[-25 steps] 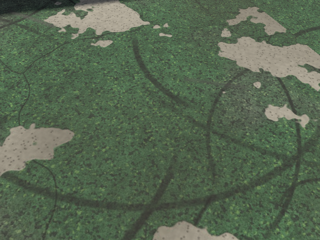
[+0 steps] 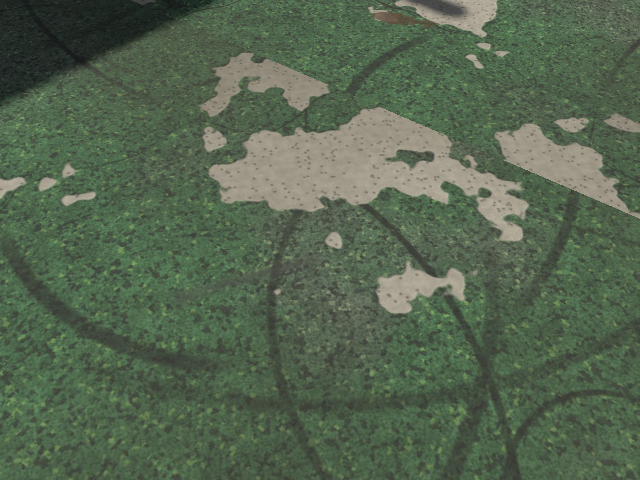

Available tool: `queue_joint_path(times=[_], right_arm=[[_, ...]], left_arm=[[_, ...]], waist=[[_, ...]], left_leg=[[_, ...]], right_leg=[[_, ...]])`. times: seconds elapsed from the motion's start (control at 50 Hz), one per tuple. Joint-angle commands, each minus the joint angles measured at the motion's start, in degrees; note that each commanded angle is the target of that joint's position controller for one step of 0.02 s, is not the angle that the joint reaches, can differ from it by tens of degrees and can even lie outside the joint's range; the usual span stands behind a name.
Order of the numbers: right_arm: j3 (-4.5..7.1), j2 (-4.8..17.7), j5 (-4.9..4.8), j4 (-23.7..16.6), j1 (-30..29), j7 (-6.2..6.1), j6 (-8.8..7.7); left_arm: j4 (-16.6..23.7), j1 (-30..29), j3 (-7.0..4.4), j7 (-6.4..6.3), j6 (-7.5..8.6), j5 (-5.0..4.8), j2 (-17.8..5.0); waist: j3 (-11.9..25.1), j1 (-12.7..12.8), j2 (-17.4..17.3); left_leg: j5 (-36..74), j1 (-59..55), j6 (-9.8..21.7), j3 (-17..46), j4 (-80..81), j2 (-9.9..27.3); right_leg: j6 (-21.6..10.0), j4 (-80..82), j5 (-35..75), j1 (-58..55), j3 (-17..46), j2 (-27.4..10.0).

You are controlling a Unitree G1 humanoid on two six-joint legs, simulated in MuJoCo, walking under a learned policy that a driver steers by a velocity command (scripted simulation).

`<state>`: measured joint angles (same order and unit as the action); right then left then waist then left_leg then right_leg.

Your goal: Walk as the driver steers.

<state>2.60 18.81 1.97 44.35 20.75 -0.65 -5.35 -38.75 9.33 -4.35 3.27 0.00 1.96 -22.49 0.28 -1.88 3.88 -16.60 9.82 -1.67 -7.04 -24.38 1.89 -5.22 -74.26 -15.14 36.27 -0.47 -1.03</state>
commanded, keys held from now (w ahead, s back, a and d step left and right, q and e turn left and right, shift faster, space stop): w+e+shift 0.50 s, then w+shift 0.50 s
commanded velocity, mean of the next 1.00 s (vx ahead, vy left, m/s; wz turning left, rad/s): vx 1.00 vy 0.00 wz -0.70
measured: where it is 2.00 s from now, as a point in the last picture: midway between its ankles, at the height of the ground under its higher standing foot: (521, 120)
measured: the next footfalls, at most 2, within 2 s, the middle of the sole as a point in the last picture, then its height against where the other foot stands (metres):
right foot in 0.26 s outside the picture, level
left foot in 0.64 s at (330, 333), level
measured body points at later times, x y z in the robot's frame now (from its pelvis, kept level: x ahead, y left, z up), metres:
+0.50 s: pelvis +0.45 -0.05 +0.00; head +0.48 -0.05 +0.44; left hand +0.57 +0.22 -0.13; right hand +0.55 -0.36 -0.06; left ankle +0.66 +0.07 -0.67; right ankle +0.36 -0.05 -0.74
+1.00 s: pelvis +0.87 -0.22 -0.01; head +0.89 -0.24 +0.44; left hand +1.21 -0.24 -0.06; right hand +0.61 -0.36 -0.13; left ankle +0.80 -0.02 -0.74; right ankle +0.95 -0.44 -0.69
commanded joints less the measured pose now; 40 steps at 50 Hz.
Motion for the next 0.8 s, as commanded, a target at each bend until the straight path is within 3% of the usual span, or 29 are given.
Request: queue_joint_path(times=[0.02, 0.06, 0.1, 0.12, 0.16, 0.2, 0.22, 0.24, 0.26, 0.28, 0.3, 0.32, 0.34, 0.38, 0.4, 0.44, 0.5, 0.54, 0.58, 0.6, 0.62, 0.64, 0.66, 0.68, 0.7, 0.72, 0.74, 0.78, 0.8], right_arm=[[0.04, 2.0, -0.63, -0.9, 0.0, 0.76, -1.99], [0.22, 3.0, -0.35, -0.2, -1.1, 0.7, -2.43], [0.48, 4.2, -0.28, 1.1, 0.9, 0.56, -2.46], [0.64, 4.9, -0.22, 1.7, 1.9, 0.41, -2.31], [1.17, 7.4, -0.31, 2.2, 4.9, -0.18, -1.74], [2.16, 11.0, -0.12, 1.8, 4.7, -1.25, -0.09], [2.65, 12.5, 0.08, 0.7, 2.1, -1.47, 0.87], [2.72, 12.2, 0.33, -0.7, -0.6, -1.12, 1.56], [2.22, 7.9, 0.49, -1.6, -2.1, -0.09, 1.63], [0.85, 4.5, -0.22, -9.2, 1.8, 0.32, 0.43], [0.55, 6.9, -0.21, -11.0, -4.4, 0.43, -1.21], [0.05, 6.3, -0.31, -11.0, -6.2, 0.45, -2.04], [-0.2, 5.8, 0.21, -11.0, -7.3, 0.27, -1.86], [-0.52, 5.2, 2.26, -9.5, -4.5, 0.16, 0.71], [-0.56, 4.8, 2.47, -9.6, -4.7, 0.25, 1.96], [-1.32, 2.8, 1.97, -12.6, -11.0, 0.78, 2.71], [-2.56, 0.2, -0.13, -14.9, -18.3, 1.82, 2.42], [-2.26, 1.3, -0.7, -14.2, -18.9, 1.99, 2.19], [-1.61, 3.0, -0.28, -13.8, -19.0, 1.74, 1.84], [-0.88, 4.3, 0.05, -12.7, -16.2, 1.38, 1.65], [0.22, 6.0, 0.19, -10.7, -9.2, 0.81, 1.35], [1.33, 7.9, 0.29, -8.2, 1.4, -0.06, 1.17], [2.67, 12.2, 1.35, -6.2, 13.9, -1.3, 0.94], [3.84, 17.2, 1.85, -5.2, 10.1, -0.44, 1.0], [3.35, 11.2, 1.22, -7.0, 2.4, 0.46, 1.46], [2.52, 6.9, 0.66, -7.0, -0.6, 0.83, 1.36], [2.09, 4.9, 0.97, -5.5, -0.7, 1.06, 1.2], [1.21, 3.0, 0.84, -1.9, 1.3, 1.0, 0.26], [0.97, 2.4, 0.28, -0.6, 2.3, 1.14, -0.25]], left_arm=[[7.9, -5.2, 2.11, 1.31, -0.44, 0.2, 2.8], [9.3, -8.2, 2.45, 1.75, -0.56, -0.1, 2.3], [10.0, -12.3, 2.96, 2.47, -0.51, -0.12, 2.3], [10.3, -14.1, 3.26, 2.76, -0.37, -0.17, 2.8], [9.3, -13.7, 3.13, 2.62, -0.04, -0.22, 2.2], [6.8, -4.7, 2.08, 1.8, 0.28, -0.22, -0.2], [3.7, 6.0, 0.84, 1.11, 0.5, -0.34, -2.3], [-0.6, 18.4, -0.96, -0.16, 0.96, -0.49, -4.8], [-1.6, 16.6, -3.23, -1.86, 0.15, -2.62, -8.3], [1.8, 10.9, -4.1, -1.83, -1.04, -0.02, -15.8], [3.1, 14.5, -4.29, -2.72, -1.37, -0.25, -13.6], [0.8, 13.4, -3.68, -3.37, -0.73, -0.68, -10.5], [-0.6, 12.2, -2.92, -3.66, 0.28, -0.9, -7.8], [-0.3, 8.2, -1.69, -4.14, 2.18, -0.83, -5.4], [-0.4, 8.1, -1.2, -3.86, 2.89, -1.06, -4.4], [-0.5, 7.3, -1.31, -3.42, 3.96, -1.34, -4.8], [-0.6, 7.2, -2.05, -2.64, 4.46, -1.43, -5.5], [-1.9, 10.2, -2.24, -2.24, 4.73, -2.11, -5.7], [-3.3, 13.4, -2.19, -2.61, 4.66, -2.13, -5.6], [-4.0, 14.3, -2.24, -2.84, 4.58, -1.84, -6.4], [-4.5, 14.2, -2.36, -2.79, 4.42, -1.32, -7.9], [-4.4, 12.0, -2.15, -2.65, 4.52, -0.84, -7.8], [-2.9, 10.3, -0.45, -2.91, 5.27, -0.33, -2.0], [0.0, 18.2, 1.24, -2.38, 5.74, -2.97, 4.2], [-1.7, 14.4, 1.61, -3.15, 4.98, -1.03, 0.4], [-1.5, 8.8, 1.34, -2.6, 4.62, -0.27, -0.9], [-0.7, 5.2, 1.55, -1.99, 4.49, 0.03, -0.5], [1.2, 2.6, 2.28, -0.71, 3.71, 0.63, 1.8], [1.5, 2.4, 2.62, -0.42, 3.25, 0.57, 2.5]], waist=[[-2.3, 2.2, -9.7], [-4.7, 3.1, -9.0], [-7.6, 2.1, -6.7], [-8.8, 1.8, -6.0], [-6.3, 2.2, -7.2], [-0.1, 8.3, -10.2], [4.8, 13.5, -11.1], [9.5, 18.3, -9.0], [7.7, 15.1, 3.2], [14.7, 6.8, 10.6], [17.9, 11.1, -0.8], [7.2, 8.2, -5.5], [1.1, 4.6, -9.0], [-2.6, -0.7, -9.9], [-3.1, -1.5, -9.3], [-5.5, -1.0, -7.5], [-5.3, 1.8, -3.8], [-3.2, 3.8, -2.3], [-2.2, 5.0, -2.0], [0.1, 3.8, -2.3], [4.5, -0.2, -3.4], [9.2, -6.6, -3.9], [15.9, -11.4, -10.4], [20.6, -2.2, -32.8], [10.7, -1.9, -18.5], [5.4, -2.3, -8.8], [1.5, -1.8, -4.2], [-1.6, 0.3, -7.1], [-2.3, 1.1, -8.3]], left_leg=[[17.2, -4.9, 4.8, 7.4, 14.3, 13.5], [20.8, -3.3, 4.1, 1.0, 16.5, 11.6], [26.7, -4.1, 3.2, -4.4, 18.2, 10.0], [33.2, -4.9, 2.4, -6.9, 18.0, 9.5], [61.0, -9.7, 1.2, -9.3, 11.9, 9.5], [78.6, -12.6, 1.1, -8.9, -2.8, 12.2], [81.3, -9.7, 1.9, -7.6, -15.8, 13.7], [70.0, 0.1, 2.6, -6.6, -34.3, 13.0], [10.1, 16.7, 1.3, -6.5, -57.4, 1.1], [-12.2, 38.9, -1.4, 2.0, -75.5, -4.3], [-7.5, 43.6, -1.0, 11.8, -74.0, -1.9], [-5.1, 43.6, -0.4, 12.7, -66.3, 1.2], [-4.9, 39.3, -0.6, 12.4, -58.7, 3.4], [-7.9, 30.3, -2.0, 12.4, -51.3, 5.3], [-9.9, 27.6, -2.7, 11.9, -47.2, 6.0], [-4.6, 23.4, -3.5, 9.8, -35.8, 6.5], [15.8, 11.7, -2.9, 8.2, -18.8, 3.8], [22.3, 8.6, -1.3, 7.4, -12.9, 2.5], [20.5, 9.0, 0.2, 7.5, -8.2, 1.5], [15.8, 6.8, 1.1, 6.7, -7.3, -0.4], [10.1, 0.2, 2.2, 5.0, -6.6, -2.7], [6.3, -11.5, 3.0, 5.0, -7.7, -1.4], [-13.4, -23.8, 4.4, 18.9, -7.2, 9.7], [-27.0, -30.7, 10.6, 57.6, 10.3, 22.4], [-33.9, -24.7, 12.5, 58.5, 11.6, 21.4], [-27.6, -18.2, 12.5, 47.4, 9.9, 19.0], [-18.5, -11.8, 11.9, 39.5, 10.1, 16.3], [-10.7, -5.3, 10.4, 29.9, 11.7, 12.3], [-8.0, -4.5, 10.1, 27.6, 12.9, 11.6]], right_leg=[[0.5, 2.7, 6.3, 10.6, 2.6, -4.4], [0.3, 10.0, 12.0, 9.0, 0.5, -4.1], [-1.1, 19.6, 14.9, 5.8, -4.2, -2.9], [-2.2, 24.2, 15.0, 3.2, -6.8, -1.6], [-4.5, 28.8, 13.2, -4.1, -11.8, 3.2], [-6.6, 30.2, 7.9, -14.7, -11.7, 6.7], [-8.3, 30.4, 5.2, -25.8, -9.9, 7.9], [-10.4, 35.3, 3.9, -42.2, -5.3, 8.2], [-11.7, 39.5, 0.3, -51.6, 5.8, 2.8], [-23.7, 47.0, 3.2, -65.4, 39.1, -11.8], [-24.8, 56.1, -5.5, -64.5, 47.9, -14.2], [-22.2, 59.9, -5.6, -53.7, 45.1, -13.4], [-19.6, 60.5, -0.2, -43.0, 39.8, -10.6], [-17.5, 60.6, 7.6, -28.1, 30.5, -5.6], [-17.2, 61.3, 8.1, -22.8, 28.2, -3.9], [-16.1, 63.6, 7.9, -13.8, 24.3, -0.7], [-11.7, 64.4, 10.4, -8.1, 21.1, 3.2], [-9.8, 63.4, 16.7, -14.5, 21.4, 1.3], [-8.0, 59.0, 25.0, -24.8, 22.3, -1.0], [-7.0, 53.9, 34.5, -29.6, 22.1, -1.8], [-5.7, 44.2, 43.3, -32.1, 20.4, -1.3], [-4.3, 29.9, 42.8, -27.2, 17.9, 0.5], [-3.3, 7.8, 26.0, -17.1, 14.0, 3.5], [-0.9, -5.8, -9.7, -0.1, 9.3, 11.5], [-2.0, -9.2, -6.0, 8.0, 9.2, 5.8], [-1.7, -6.8, -1.7, 8.1, 8.5, 3.2], [-1.5, -3.4, -0.6, 6.7, 8.3, 1.7], [-0.9, 1.5, -1.5, 5.0, 9.5, 0.3], [-0.6, 3.3, -1.8, 5.4, 9.7, 0.3]])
